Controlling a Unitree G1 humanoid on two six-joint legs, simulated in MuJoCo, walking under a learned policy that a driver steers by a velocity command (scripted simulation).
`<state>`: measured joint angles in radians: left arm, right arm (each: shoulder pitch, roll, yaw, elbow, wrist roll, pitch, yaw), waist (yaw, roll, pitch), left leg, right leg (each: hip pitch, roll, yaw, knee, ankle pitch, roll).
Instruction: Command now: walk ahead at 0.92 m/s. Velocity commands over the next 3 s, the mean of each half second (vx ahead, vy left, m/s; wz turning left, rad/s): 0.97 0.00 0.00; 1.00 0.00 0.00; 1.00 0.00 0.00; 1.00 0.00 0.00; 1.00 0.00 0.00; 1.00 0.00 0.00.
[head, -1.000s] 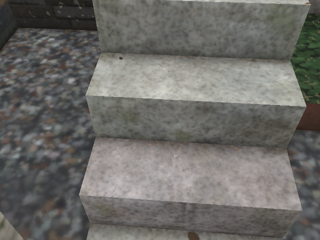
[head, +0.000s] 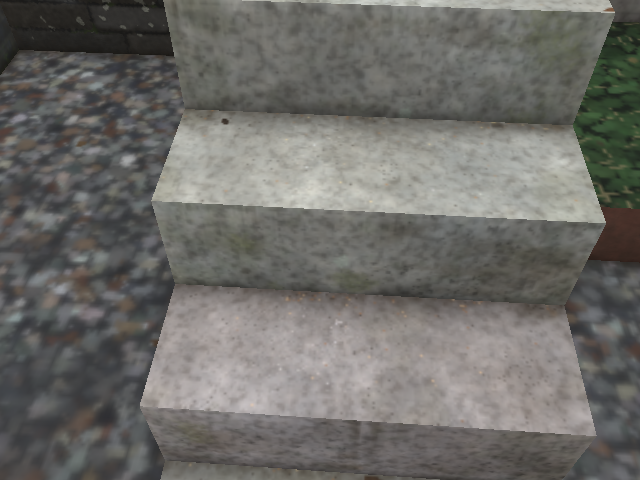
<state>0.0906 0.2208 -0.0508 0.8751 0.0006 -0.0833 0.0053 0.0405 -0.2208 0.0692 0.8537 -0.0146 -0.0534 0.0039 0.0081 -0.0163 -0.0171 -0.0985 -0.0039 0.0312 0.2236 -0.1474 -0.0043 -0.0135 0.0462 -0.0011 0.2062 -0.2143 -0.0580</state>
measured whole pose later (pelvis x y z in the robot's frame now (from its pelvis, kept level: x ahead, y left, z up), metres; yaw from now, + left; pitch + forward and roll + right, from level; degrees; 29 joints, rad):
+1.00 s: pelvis -0.01 +0.00 +0.00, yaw -1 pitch +1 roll +1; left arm 0.07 0.25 -0.07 0.94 0.01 -0.08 0.00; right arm 0.04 -0.25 0.10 0.87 -0.01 -0.06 0.01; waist 0.01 -0.01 -0.01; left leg -0.07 0.00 0.03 0.16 -0.11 -0.01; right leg 0.01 0.05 0.02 0.14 -0.17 -0.06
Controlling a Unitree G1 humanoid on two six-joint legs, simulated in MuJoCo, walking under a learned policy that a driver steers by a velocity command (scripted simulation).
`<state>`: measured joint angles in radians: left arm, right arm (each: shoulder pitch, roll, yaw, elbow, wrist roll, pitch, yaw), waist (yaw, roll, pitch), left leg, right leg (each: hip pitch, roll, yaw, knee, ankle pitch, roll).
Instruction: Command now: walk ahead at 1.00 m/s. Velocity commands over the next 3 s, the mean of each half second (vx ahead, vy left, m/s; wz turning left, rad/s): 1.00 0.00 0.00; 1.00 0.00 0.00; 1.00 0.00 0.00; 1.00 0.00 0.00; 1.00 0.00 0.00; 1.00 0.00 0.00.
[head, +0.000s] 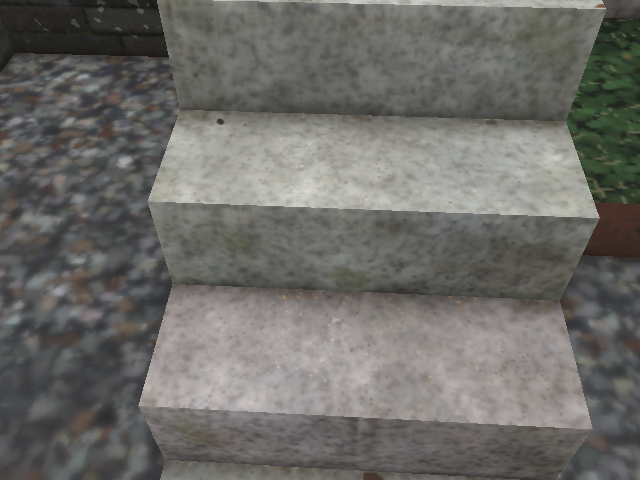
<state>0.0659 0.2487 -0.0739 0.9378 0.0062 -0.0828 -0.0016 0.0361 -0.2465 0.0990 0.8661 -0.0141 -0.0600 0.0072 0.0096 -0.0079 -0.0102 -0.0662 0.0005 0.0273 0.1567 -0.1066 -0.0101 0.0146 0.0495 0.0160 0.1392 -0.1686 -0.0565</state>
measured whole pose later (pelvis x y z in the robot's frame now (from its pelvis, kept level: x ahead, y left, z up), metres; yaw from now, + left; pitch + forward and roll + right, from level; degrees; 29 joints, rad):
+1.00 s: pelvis +0.01 +0.00 +0.00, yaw -1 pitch +1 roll +1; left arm 0.06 0.25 -0.08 0.96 0.01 -0.08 0.00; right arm 0.04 -0.25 0.09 0.88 -0.01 -0.06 0.00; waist 0.01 -0.01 -0.01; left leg -0.05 0.01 0.02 0.15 -0.12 -0.02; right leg 0.03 0.05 0.03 0.13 -0.17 -0.06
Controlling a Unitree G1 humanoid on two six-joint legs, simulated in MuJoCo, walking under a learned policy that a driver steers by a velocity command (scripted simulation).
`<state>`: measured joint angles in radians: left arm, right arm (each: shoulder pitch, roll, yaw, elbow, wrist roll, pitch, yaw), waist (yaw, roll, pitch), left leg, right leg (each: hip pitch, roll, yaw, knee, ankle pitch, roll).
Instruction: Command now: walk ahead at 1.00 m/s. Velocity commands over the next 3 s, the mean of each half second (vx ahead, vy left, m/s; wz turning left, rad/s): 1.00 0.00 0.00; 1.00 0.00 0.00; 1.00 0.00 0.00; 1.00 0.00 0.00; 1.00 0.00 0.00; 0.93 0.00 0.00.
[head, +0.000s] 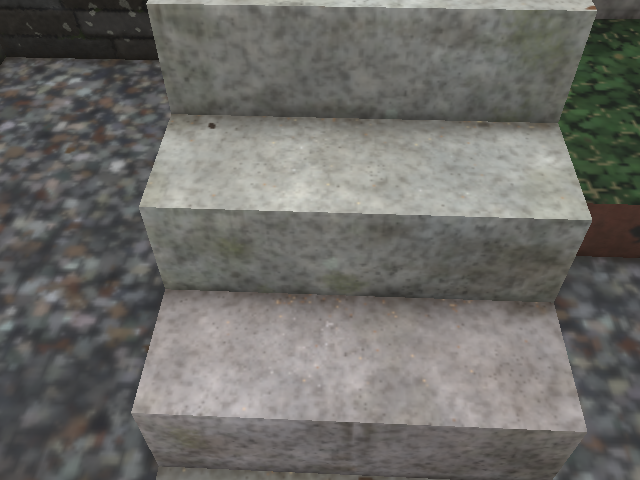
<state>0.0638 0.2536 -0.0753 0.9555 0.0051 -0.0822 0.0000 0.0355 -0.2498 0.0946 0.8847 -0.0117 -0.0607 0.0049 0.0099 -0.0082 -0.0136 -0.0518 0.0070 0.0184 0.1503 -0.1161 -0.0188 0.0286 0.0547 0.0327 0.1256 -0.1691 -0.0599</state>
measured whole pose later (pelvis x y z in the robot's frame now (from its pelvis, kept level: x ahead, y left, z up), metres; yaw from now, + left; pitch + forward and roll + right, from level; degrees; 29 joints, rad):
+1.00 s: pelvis +0.00 +0.00 +0.00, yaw +0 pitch +1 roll +1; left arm 0.06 0.26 -0.07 0.96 0.00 -0.08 0.00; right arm 0.04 -0.25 0.09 0.89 -0.01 -0.06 0.00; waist 0.01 -0.01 -0.01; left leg -0.04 0.01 0.01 0.15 -0.12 -0.02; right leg 0.03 0.05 0.04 0.12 -0.17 -0.06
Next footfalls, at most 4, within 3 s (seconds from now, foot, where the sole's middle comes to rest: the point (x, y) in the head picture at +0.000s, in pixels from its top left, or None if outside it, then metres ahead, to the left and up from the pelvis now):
none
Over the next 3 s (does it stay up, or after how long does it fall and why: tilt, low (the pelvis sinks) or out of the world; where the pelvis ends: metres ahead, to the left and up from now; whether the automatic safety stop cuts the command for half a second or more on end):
stays up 0.00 0.00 0.00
